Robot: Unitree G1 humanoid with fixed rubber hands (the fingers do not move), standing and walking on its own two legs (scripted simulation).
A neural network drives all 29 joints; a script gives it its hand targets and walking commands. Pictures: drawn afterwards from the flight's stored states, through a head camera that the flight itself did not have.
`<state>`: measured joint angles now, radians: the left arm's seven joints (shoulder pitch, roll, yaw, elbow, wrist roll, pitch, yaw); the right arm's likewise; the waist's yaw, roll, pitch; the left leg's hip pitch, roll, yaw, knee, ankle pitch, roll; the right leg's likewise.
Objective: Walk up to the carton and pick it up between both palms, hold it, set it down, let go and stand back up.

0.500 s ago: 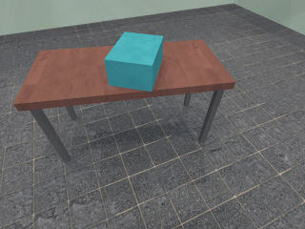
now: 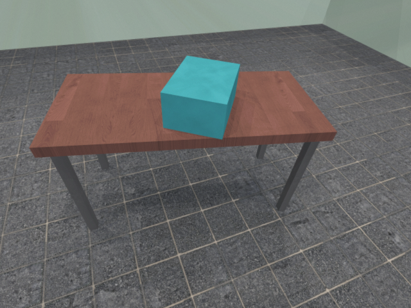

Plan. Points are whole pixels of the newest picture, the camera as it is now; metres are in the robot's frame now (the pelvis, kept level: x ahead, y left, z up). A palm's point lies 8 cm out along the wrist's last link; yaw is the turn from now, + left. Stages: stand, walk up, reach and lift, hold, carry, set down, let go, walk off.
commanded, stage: walk up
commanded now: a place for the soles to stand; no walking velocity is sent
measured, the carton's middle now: (203, 94) +0.90 +0.04 -0.06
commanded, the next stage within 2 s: none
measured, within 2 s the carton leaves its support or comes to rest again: neither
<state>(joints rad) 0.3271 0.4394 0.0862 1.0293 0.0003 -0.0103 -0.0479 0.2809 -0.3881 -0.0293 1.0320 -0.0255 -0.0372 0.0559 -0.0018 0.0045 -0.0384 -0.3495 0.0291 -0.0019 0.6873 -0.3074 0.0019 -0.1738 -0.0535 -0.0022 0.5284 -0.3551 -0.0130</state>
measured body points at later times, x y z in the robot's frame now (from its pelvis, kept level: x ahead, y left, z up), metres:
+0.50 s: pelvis +0.15 -0.01 +0.00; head +0.17 +0.02 +0.45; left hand +0.30 +0.31 -0.11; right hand +0.10 -0.33 -0.11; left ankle +0.04 +0.11 -0.73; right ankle +0.21 -0.14 -0.71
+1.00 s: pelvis +0.31 -0.05 +0.01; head +0.33 -0.07 +0.46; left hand +0.32 +0.28 -0.09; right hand +0.37 -0.35 -0.13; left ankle +0.35 +0.11 -0.67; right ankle +0.26 -0.14 -0.73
